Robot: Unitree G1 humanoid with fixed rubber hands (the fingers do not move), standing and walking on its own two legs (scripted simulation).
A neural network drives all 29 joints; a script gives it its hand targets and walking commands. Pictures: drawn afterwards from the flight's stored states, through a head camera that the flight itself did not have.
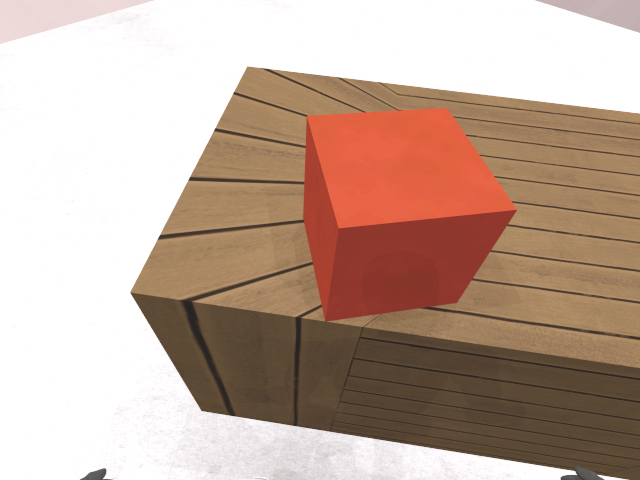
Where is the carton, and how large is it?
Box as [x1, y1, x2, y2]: [303, 108, 516, 321]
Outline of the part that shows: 447,108 307,116 303,219 325,321 456,302 516,210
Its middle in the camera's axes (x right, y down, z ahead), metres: +0.11 -0.04 +0.61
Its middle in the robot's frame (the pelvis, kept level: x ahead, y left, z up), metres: +0.51 -0.08 +0.02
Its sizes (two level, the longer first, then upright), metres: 0.224 0.223 0.225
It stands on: a pedestal, 0.65 m high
